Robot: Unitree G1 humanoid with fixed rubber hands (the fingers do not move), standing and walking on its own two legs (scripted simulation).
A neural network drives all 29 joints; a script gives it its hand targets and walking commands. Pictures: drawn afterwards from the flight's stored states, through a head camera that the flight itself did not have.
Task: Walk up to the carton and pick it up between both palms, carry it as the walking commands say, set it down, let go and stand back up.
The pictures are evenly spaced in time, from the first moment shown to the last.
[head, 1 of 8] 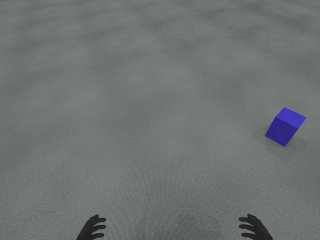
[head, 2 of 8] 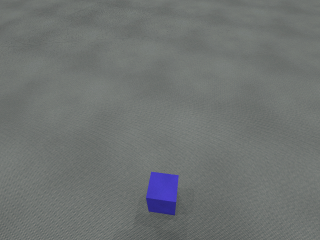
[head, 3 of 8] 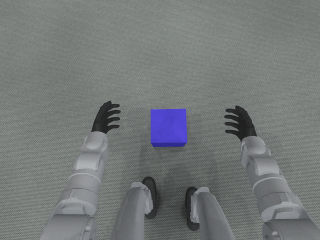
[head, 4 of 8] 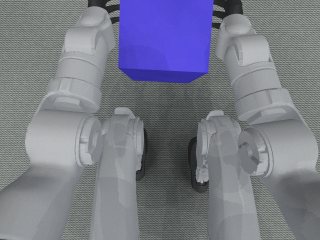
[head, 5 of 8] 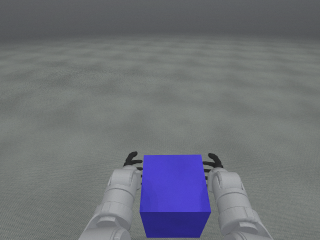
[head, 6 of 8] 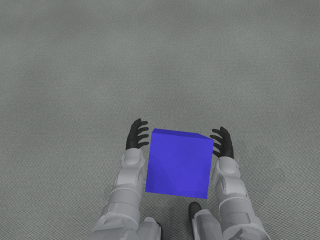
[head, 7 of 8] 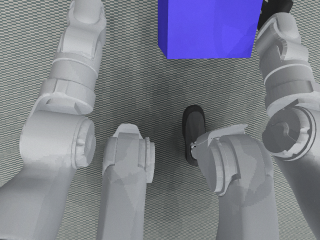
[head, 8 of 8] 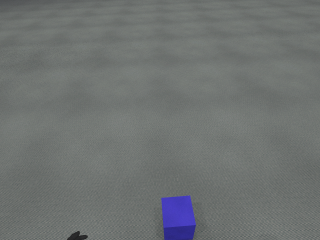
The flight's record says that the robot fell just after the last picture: no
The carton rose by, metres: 0.67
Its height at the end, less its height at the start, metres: +0.00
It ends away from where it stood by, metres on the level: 0.45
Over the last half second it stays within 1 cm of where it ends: yes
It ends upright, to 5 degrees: yes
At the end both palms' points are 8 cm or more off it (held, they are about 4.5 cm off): yes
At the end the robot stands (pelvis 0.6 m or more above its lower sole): yes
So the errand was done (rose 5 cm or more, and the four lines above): yes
